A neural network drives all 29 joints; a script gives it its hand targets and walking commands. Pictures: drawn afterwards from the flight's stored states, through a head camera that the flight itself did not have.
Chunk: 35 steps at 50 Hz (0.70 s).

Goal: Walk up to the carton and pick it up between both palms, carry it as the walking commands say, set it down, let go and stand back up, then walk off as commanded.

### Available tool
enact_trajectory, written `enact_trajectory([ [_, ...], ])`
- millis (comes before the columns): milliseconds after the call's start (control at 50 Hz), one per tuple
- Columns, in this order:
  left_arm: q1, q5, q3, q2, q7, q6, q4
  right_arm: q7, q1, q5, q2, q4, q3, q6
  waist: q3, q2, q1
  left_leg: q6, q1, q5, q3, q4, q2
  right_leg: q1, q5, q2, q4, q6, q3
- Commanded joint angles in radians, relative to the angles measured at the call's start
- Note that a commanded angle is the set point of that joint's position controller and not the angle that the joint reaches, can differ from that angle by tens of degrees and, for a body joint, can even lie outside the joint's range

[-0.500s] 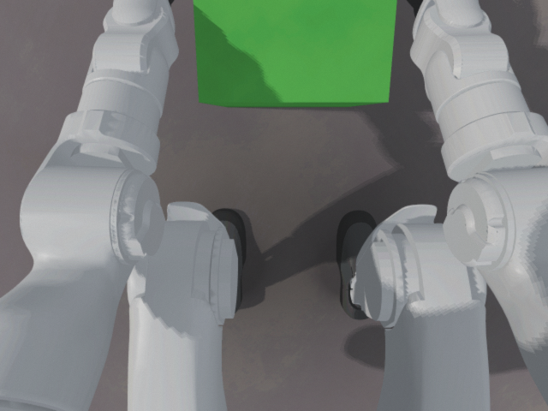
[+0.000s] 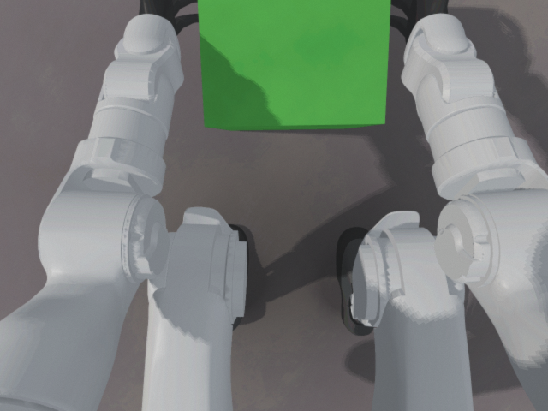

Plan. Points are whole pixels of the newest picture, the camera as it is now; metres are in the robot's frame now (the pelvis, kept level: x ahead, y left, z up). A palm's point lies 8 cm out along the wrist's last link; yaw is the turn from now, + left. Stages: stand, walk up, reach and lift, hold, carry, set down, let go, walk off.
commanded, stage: reach and lift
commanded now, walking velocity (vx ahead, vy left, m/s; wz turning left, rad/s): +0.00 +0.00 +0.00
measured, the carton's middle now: (290, 51) +0.52 +0.02 -0.24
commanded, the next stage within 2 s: none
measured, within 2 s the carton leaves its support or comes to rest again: neither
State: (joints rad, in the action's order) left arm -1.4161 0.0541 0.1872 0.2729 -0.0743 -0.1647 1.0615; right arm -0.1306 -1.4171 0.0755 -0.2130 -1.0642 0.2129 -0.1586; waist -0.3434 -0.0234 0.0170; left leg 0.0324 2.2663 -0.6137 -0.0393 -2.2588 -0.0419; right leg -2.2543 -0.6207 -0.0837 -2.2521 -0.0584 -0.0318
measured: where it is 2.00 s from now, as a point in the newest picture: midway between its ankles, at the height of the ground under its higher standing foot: (292, 295)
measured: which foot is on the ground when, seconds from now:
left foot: down 0.00-1.00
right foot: down 0.00-1.00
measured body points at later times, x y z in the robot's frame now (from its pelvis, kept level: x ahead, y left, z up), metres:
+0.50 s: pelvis -0.01 +0.00 +0.03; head +0.34 +0.02 +0.31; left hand +0.55 +0.17 -0.11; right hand +0.55 -0.12 -0.11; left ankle +0.10 +0.12 -0.32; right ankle +0.10 -0.13 -0.32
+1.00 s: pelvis +0.00 +0.00 +0.07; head +0.32 +0.02 +0.38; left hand +0.54 +0.17 -0.04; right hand +0.54 -0.12 -0.04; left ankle +0.10 +0.13 -0.32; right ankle +0.10 -0.13 -0.32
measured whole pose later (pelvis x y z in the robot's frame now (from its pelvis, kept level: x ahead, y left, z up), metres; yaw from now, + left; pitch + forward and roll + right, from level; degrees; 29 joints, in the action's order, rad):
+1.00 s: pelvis +0.00 +0.00 +0.07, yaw +1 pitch +45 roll -2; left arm -1.26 -0.17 0.40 0.09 -0.13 -0.32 0.79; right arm -0.16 -1.22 -0.17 -0.02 -0.73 0.46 -0.32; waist 0.00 -0.01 0.00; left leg 0.05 2.24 -0.53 -0.07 -1.98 -0.11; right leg -2.21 -0.56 -0.11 -1.98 -0.08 -0.06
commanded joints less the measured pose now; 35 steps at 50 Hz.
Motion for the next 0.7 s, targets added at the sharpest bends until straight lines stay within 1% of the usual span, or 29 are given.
enact_trajectory([
  [0, -0.583, 0.077, -0.293, -0.977, 0.264, 0.027, -0.213, 0.259, -0.599, 0.073, 0.979, 0.234, -0.285, 0.032, 1.222, 0.033, 0.01, -0.026, -0.586, 0.473, 0.09, 0.172, -0.076, 0.527, 0.446, -0.075, 0.153, 0.044, 0.109],
  [120, -0.597, 0.035, -0.268, -0.996, 0.264, -0.011, -0.21, 0.257, -0.648, 0.044, 0.991, 0.261, -0.282, -0.004, 1.255, 0.029, 0.016, -0.026, -0.585, 0.376, 0.102, 0.214, -0.075, 0.53, 0.348, -0.072, 0.193, 0.039, 0.12],
  [240, -0.605, 0.011, -0.247, -1.037, 0.269, -0.047, -0.216, 0.253, -0.689, 0.019, 1.011, 0.302, -0.279, -0.035, 1.338, 0.023, 0.009, -0.025, -0.604, 0.339, 0.109, 0.245, -0.078, 0.561, 0.312, -0.072, 0.229, 0.034, 0.13],
  [380, -0.576, -0.017, -0.237, -1.088, 0.279, -0.086, -0.231, 0.259, -0.66, -0.014, 1.069, 0.32, -0.273, -0.074, 1.432, 0.027, 0.006, -0.02, -0.628, 0.359, 0.119, 0.282, -0.086, 0.585, 0.329, -0.079, 0.267, 0.03, 0.138],
  [520, -0.529, -0.045, -0.231, -1.112, 0.284, -0.104, -0.24, 0.267, -0.589, -0.058, 1.098, 0.307, -0.249, -0.097, 1.45, 0.042, -0.001, -0.011, -0.609, 0.401, 0.125, 0.313, -0.093, 0.568, 0.372, -0.084, 0.302, 0.03, 0.135],
  [680, -0.512, -0.041, -0.265, -1.134, 0.271, -0.109, -0.289, 0.266, -0.572, -0.06, 1.114, 0.362, -0.274, -0.105, 1.54, 0.048, -0.003, -0.004, -0.677, 0.444, 0.118, 0.346, -0.101, 0.601, 0.406, -0.088, 0.328, 0.027, 0.132],
])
